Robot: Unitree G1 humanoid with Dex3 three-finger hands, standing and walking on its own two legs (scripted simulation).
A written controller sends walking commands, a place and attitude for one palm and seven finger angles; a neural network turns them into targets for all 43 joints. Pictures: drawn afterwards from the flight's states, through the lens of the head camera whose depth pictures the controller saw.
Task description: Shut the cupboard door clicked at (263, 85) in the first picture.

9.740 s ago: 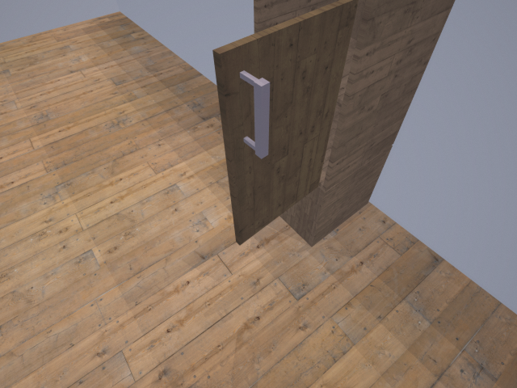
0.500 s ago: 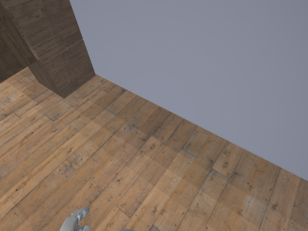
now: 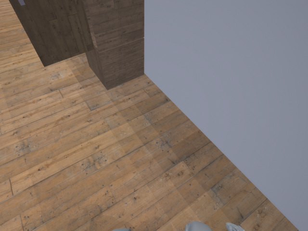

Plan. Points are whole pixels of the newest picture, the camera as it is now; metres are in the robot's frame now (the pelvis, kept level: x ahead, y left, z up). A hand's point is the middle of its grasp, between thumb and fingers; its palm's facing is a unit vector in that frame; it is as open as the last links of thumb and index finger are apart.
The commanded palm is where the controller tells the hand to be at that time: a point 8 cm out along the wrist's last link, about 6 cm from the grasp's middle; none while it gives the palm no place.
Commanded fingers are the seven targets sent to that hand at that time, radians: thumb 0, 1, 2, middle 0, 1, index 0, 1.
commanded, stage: walk to a spot facing it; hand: left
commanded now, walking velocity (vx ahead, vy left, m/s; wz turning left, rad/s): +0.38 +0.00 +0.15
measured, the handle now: out of the picture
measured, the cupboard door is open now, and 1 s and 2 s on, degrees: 93 93 93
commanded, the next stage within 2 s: turn to face it in 1.00 s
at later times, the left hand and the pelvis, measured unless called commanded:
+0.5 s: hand (121, 179) +0.28 +0.13 -0.15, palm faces +0.17 -0.96 -0.22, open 7.1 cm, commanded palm none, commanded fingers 0.00 0.90 0.90 -0.20 -0.30 -0.20 -0.30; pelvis +0.23 -0.06 +0.01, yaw +8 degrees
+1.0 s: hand (107, 135) +0.45 +0.22 -0.17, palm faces +0.29 -0.94 -0.14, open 7.3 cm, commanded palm none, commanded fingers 0.00 0.90 0.90 -0.20 -0.30 -0.20 -0.30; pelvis +0.46 +0.05 +0.01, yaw +13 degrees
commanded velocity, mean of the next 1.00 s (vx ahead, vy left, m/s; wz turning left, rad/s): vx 0.36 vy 0.00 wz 0.17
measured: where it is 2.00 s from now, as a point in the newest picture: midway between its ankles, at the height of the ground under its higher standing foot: (148, 149)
